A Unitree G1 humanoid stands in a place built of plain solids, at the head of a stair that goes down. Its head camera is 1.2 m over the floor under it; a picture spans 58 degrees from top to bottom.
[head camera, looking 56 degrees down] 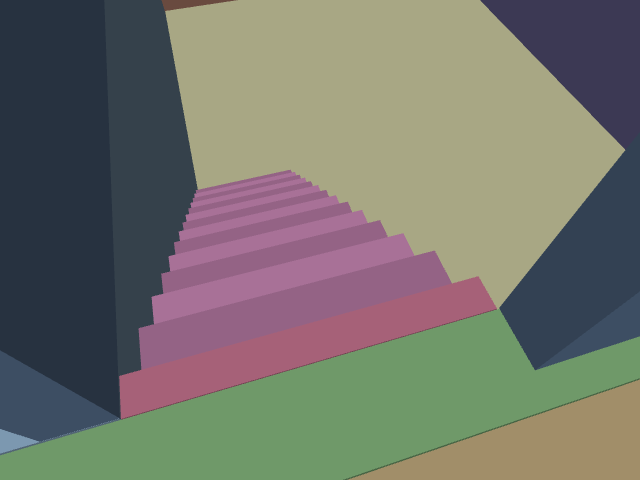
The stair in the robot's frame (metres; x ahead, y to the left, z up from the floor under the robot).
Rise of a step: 0.19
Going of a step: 0.23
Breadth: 1.11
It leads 17 degrees to the left of straight ahead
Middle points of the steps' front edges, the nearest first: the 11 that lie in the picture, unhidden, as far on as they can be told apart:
0.52 0.03 0.00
0.73 0.09 -0.19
0.95 0.16 -0.39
1.17 0.22 -0.58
1.39 0.29 -0.78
1.61 0.35 -0.97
1.82 0.42 -1.16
2.04 0.48 -1.36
2.26 0.55 -1.55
2.48 0.61 -1.75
2.69 0.68 -1.94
